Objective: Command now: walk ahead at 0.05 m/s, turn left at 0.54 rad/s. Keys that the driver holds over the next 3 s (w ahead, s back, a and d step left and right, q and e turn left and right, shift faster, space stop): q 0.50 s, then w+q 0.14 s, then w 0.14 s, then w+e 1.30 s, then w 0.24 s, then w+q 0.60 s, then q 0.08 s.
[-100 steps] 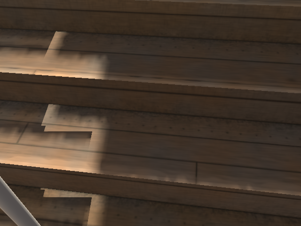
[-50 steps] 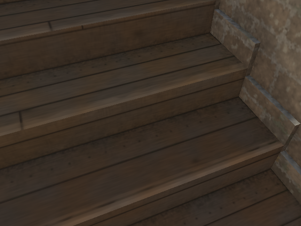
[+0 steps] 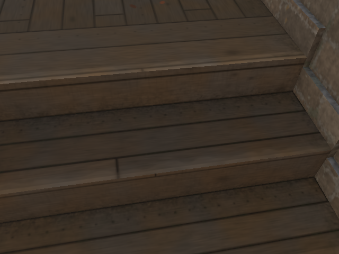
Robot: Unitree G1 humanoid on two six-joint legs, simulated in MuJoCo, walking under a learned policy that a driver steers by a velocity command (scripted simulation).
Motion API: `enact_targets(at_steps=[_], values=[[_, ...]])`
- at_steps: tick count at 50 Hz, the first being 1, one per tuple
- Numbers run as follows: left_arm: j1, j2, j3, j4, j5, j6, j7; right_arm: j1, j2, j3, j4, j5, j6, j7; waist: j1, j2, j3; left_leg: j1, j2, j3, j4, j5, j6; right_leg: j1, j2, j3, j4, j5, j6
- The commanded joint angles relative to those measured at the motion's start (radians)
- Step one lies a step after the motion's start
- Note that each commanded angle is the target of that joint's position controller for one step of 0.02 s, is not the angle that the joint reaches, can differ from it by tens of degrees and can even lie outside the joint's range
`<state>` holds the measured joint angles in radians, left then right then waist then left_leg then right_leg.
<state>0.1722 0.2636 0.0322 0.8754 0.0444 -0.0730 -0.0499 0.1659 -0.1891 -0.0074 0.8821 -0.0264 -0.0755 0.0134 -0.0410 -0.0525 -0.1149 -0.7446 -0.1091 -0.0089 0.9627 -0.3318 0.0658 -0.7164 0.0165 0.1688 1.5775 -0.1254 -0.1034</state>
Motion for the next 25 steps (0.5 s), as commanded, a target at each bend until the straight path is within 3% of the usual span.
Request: enact_targets(at_steps=[1,2,4,5,6,7,8,9,10,12,13,14,15,16,17,18,19,20,21,23,25], values=[[0.010,0.009,-0.017,-0.072,-0.008,-0.004,0.047,-0.202,0.005,0.012,-0.080,0.016,-0.051,-0.008,0.099,0.086,-0.078,0.209,0.143,-0.382,-0.470,0.065,0.161,-0.231,-0.013,0.038,0.068,-0.074,0.044],[-0.053,0.035,-0.012,-0.100,-0.005,0.002,0.050,-0.150,-0.029,0.007,-0.075,0.005,-0.057,-0.008,0.091,0.046,-0.105,0.251,0.146,-0.344,-0.455,0.179,0.161,-0.240,-0.029,-0.008,-0.022,-0.076,0.085],[-0.077,0.055,-0.005,-0.107,-0.012,-0.003,0.058,-0.105,-0.101,-0.016,-0.100,-0.011,-0.059,-0.014,0.064,0.066,-0.131,0.227,0.140,-0.325,-0.472,0.183,0.149,-0.183,-0.040,-0.035,-0.146,-0.057,0.165],[-0.112,0.052,-0.005,-0.137,-0.016,0.005,0.056,-0.118,-0.149,-0.033,-0.130,-0.010,-0.057,-0.008,0.066,0.071,-0.098,0.193,0.171,-0.323,-0.548,0.208,0.163,-0.123,-0.035,-0.134,-0.243,-0.226,0.203],[-0.127,0.048,-0.003,-0.144,-0.014,0.008,0.053,-0.079,-0.161,-0.039,-0.135,-0.004,-0.055,-0.014,0.039,0.086,-0.103,0.203,0.172,-0.354,-0.568,0.118,0.155,-0.075,-0.033,-0.135,-0.323,-0.226,0.219],[-0.102,0.041,0.005,-0.127,-0.002,-0.002,0.049,-0.125,-0.150,-0.032,-0.171,0.012,-0.067,-0.011,0.068,0.132,-0.064,0.132,0.154,-0.330,-0.585,0.089,0.119,0.072,-0.050,-0.152,-0.369,-0.141,0.212],[-0.049,0.040,0.004,-0.126,-0.006,0.004,0.044,-0.208,-0.174,-0.040,-0.200,0.016,-0.068,-0.006,0.100,0.151,-0.046,0.023,0.121,-0.297,-0.580,0.126,0.107,0.221,-0.044,-0.173,-0.369,-0.094,0.197],[-0.046,0.041,0.011,-0.137,-0.003,0.000,0.035,-0.219,-0.186,-0.046,-0.218,0.025,-0.076,-0.005,0.104,0.122,-0.016,0.034,0.127,-0.305,-0.567,0.137,0.100,0.269,-0.040,-0.172,-0.445,-0.123,0.197],[-0.073,0.046,0.014,-0.167,-0.002,0.000,0.035,-0.167,-0.188,-0.050,-0.210,0.032,-0.073,0.001,0.076,0.122,-0.006,0.104,0.153,-0.344,-0.544,0.191,0.122,0.277,-0.037,-0.170,-0.553,-0.156,0.187],[-0.078,0.040,0.019,-0.194,-0.026,0.012,0.053,-0.110,-0.178,-0.055,-0.205,0.052,-0.072,0.012,0.072,0.151,0.009,0.291,0.236,-0.449,-0.492,0.364,0.176,0.273,-0.028,-0.164,-0.822,-0.142,0.181],[-0.060,0.048,0.026,-0.195,-0.039,0.009,0.062,-0.096,-0.163,-0.057,-0.202,0.053,-0.061,0.018,0.076,0.146,0.009,0.345,0.233,-0.477,-0.430,0.365,0.176,0.327,-0.026,-0.162,-0.987,-0.072,0.156],[-0.079,0.069,0.037,-0.202,-0.040,0.000,0.068,0.010,-0.111,-0.047,-0.179,0.038,-0.047,0.018,0.050,0.096,-0.029,0.346,0.189,-0.484,-0.353,0.285,0.134,0.431,-0.048,-0.141,-1.067,0.086,0.094],[-0.052,0.107,0.043,-0.219,-0.020,-0.022,0.071,0.047,-0.042,-0.032,-0.180,0.028,-0.027,0.020,0.032,-0.022,-0.083,0.232,0.048,-0.338,-0.138,0.090,0.051,0.565,-0.176,-0.025,-1.073,0.457,-0.063],[-0.077,0.199,0.070,-0.263,-0.004,-0.035,0.058,0.149,-0.030,-0.028,-0.217,-0.001,-0.017,0.015,-0.006,-0.304,-0.164,-0.113,-0.092,-0.195,0.095,-0.313,-0.092,0.808,-0.459,0.397,-1.143,0.697,-0.400],[-0.048,0.173,0.081,-0.248,0.033,-0.045,0.064,0.064,-0.179,-0.070,-0.200,0.002,-0.006,0.013,0.066,-0.097,-0.148,-0.179,-0.033,-0.198,0.494,-0.301,-0.143,0.723,-0.514,0.500,-1.205,0.496,-0.403],[-0.111,0.135,0.064,-0.248,0.020,-0.043,0.064,0.070,-0.181,-0.074,-0.188,0.009,0.016,-0.002,0.029,-0.040,-0.122,-0.173,-0.009,-0.240,0.669,-0.169,-0.147,0.594,-0.461,0.418,-1.223,0.213,-0.309],[-0.202,0.045,0.031,-0.289,0.011,-0.032,0.062,0.066,-0.185,-0.077,-0.174,0.007,0.037,-0.018,0.004,0.007,-0.067,-0.163,0.025,-0.244,0.785,-0.053,-0.147,0.494,-0.381,0.269,-1.235,0.011,-0.210],[-0.228,-0.030,0.001,-0.306,-0.005,-0.024,0.061,0.037,-0.156,-0.073,-0.182,-0.003,0.042,-0.027,0.012,-0.007,-0.035,-0.181,0.025,-0.247,0.744,0.010,-0.128,0.473,-0.307,0.132,-1.249,-0.053,-0.154],[-0.181,-0.048,-0.003,-0.283,-0.020,-0.005,0.073,-0.080,-0.124,-0.057,-0.228,-0.016,0.040,-0.031,0.045,0.034,-0.032,-0.227,0.021,-0.172,0.715,0.008,-0.128,0.485,-0.259,0.049,-1.252,-0.119,-0.150],[-0.114,-0.023,0.005,-0.278,-0.004,0.002,0.084,-0.121,-0.088,-0.042,-0.241,0.005,0.025,-0.024,0.083,0.000,-0.040,-0.305,0.026,-0.139,0.699,-0.004,-0.137,0.580,-0.234,-0.021,-1.246,-0.093,-0.138],[-0.070,-0.001,0.005,-0.271,0.003,-0.002,0.075,-0.114,-0.117,-0.051,-0.224,0.010,0.007,-0.019,0.108,-0.025,-0.044,-0.329,0.028,-0.145,0.684,0.018,-0.150,0.607,-0.252,-0.048,-1.253,-0.111,-0.151]])
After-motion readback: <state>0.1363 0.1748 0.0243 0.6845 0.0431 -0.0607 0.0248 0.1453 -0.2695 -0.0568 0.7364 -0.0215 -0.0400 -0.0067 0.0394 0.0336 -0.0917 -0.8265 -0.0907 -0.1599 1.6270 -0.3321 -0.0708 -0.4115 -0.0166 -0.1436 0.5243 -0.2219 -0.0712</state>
